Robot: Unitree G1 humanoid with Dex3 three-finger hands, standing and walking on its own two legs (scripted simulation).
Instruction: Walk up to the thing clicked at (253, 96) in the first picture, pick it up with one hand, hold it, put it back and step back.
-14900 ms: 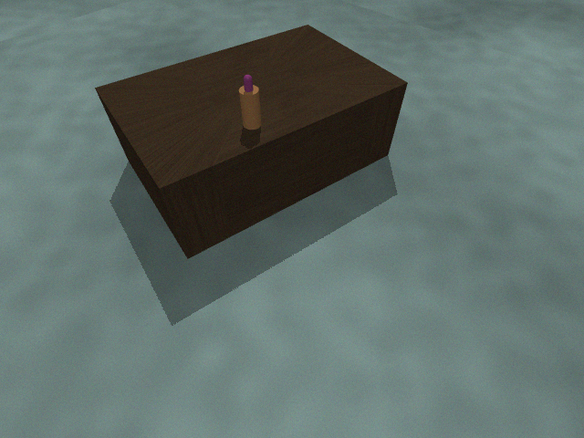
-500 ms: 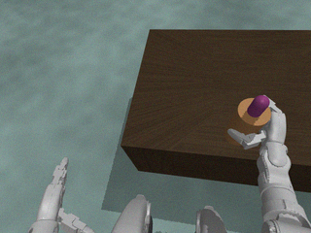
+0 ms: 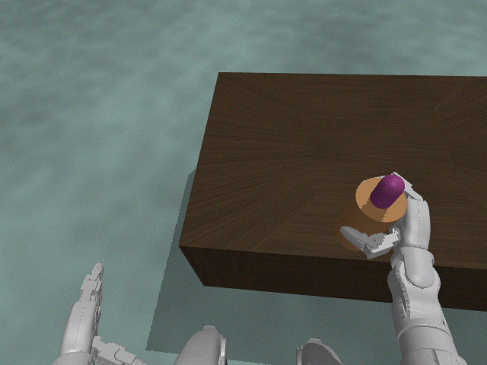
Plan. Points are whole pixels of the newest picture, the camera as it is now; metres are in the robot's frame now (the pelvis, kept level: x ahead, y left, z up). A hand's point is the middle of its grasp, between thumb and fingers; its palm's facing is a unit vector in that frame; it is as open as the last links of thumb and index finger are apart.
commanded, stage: lift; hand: right
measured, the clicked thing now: (370, 211) +0.35 -0.17 +0.03
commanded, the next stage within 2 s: hold in 0.30 s
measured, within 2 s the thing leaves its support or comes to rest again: neither
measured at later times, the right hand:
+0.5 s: hand (376, 214) +0.34 -0.17 +0.04, palm faces +0.15 +0.99 -0.01, open 10.3 cm
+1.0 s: hand (377, 212) +0.34 -0.17 +0.05, palm faces +0.15 +0.99 -0.01, open 10.3 cm
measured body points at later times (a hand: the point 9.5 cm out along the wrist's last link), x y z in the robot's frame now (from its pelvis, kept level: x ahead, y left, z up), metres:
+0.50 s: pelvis +0.01 +0.00 +0.01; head +0.06 -0.02 +0.46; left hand +0.16 +0.26 -0.01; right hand +0.33 -0.23 +0.04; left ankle +0.04 +0.15 -0.68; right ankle +0.00 -0.13 -0.68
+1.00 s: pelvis +0.01 +0.00 +0.02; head +0.05 -0.01 +0.47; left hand +0.16 +0.27 -0.01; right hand +0.32 -0.22 +0.06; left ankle +0.04 +0.15 -0.68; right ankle +0.00 -0.13 -0.68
